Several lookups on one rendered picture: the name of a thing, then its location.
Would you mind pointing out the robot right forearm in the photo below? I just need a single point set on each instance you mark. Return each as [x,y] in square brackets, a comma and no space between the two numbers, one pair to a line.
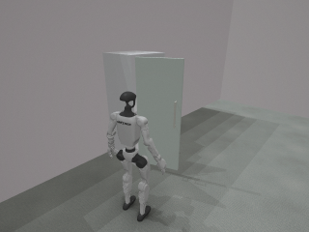
[154,151]

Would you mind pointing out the left robot hand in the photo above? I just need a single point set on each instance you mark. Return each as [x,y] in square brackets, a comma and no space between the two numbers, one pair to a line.
[109,150]

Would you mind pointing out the robot right upper arm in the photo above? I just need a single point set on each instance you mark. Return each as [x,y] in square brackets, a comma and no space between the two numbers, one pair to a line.
[142,122]

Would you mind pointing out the handle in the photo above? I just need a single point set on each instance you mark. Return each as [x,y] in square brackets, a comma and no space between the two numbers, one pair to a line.
[174,119]

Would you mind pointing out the fridge door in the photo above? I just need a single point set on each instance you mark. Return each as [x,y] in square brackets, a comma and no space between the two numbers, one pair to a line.
[159,84]

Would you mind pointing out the right robot hand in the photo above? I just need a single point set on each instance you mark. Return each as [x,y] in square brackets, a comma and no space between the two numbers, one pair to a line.
[162,165]

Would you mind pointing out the robot left upper arm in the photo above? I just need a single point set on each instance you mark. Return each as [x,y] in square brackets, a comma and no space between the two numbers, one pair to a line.
[112,123]

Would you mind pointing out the robot left forearm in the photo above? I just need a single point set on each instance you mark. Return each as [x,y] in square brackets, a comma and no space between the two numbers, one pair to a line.
[110,140]

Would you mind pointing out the left robot thigh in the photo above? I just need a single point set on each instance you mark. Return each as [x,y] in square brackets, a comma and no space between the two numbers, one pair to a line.
[127,166]

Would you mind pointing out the robot right foot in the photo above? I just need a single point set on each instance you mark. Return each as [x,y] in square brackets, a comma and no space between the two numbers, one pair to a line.
[140,217]

